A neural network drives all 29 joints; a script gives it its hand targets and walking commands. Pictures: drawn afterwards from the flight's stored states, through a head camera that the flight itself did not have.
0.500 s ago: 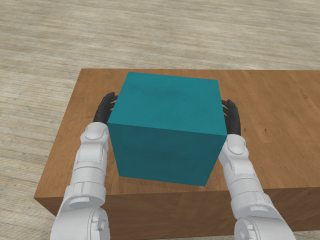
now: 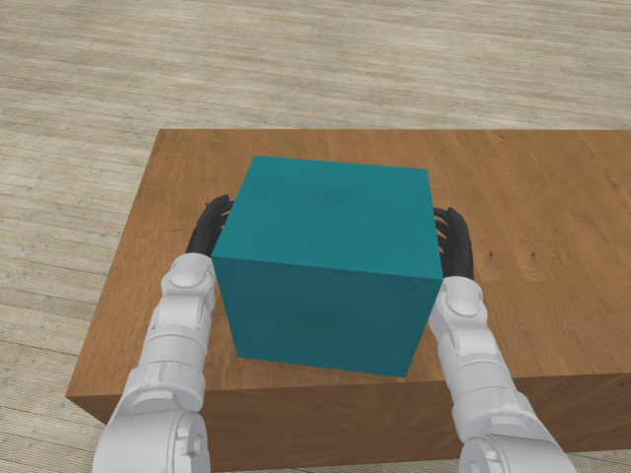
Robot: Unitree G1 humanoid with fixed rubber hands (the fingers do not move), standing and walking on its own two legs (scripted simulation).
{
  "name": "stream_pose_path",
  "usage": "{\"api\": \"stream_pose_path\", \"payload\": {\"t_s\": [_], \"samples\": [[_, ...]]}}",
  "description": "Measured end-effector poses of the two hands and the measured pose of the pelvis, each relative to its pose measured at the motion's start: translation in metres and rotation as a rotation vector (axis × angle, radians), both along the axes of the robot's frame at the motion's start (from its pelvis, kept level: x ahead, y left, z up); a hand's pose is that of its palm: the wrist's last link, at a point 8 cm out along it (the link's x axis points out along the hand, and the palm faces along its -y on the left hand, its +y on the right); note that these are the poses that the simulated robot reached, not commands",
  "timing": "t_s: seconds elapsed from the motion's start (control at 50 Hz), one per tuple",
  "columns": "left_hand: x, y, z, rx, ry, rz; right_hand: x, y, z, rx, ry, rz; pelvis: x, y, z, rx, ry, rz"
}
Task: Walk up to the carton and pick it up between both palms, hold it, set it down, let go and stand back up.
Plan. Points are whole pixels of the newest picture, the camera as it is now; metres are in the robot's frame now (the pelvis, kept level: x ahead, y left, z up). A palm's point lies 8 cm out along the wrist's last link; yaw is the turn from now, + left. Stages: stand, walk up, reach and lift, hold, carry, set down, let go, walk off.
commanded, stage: set down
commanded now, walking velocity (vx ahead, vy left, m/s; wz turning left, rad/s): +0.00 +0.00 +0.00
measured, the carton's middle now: (329, 266) +0.38 -0.03 +0.03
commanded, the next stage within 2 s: none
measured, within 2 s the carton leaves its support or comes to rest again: rests again in 0.72 s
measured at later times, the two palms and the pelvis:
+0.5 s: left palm (206, 258) +0.39 +0.13 +0.05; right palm (452, 278) +0.33 -0.19 +0.05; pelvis +0.00 +0.00 +0.00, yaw +0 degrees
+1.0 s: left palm (209, 262) +0.39 +0.13 +0.05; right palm (453, 288) +0.32 -0.19 +0.04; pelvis -0.02 +0.00 +0.00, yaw -1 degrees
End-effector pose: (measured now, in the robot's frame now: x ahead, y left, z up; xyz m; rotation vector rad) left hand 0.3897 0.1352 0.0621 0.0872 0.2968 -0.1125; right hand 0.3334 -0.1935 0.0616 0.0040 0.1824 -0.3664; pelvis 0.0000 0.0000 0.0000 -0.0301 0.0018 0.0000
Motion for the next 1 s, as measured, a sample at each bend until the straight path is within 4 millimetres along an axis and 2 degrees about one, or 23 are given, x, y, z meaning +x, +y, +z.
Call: {"api": "stream_pose_path", "payload": {"t_s": [0.4,1.0], "samples": [[0.0,-0.001,-0.013,0.01,-0.003,-0.013,-0.003,0.0,-0.012,0.001,0.0,-0.009,0.003,0.002,0.0,0.0,0.031,-0.004],[-0.004,-0.003,-0.017,-0.005,-0.033,-0.016,-0.013,-0.001,-0.024,-0.038,-0.016,-0.019,-0.016,-0.003,0.001,0.012,0.052,-0.01]]}}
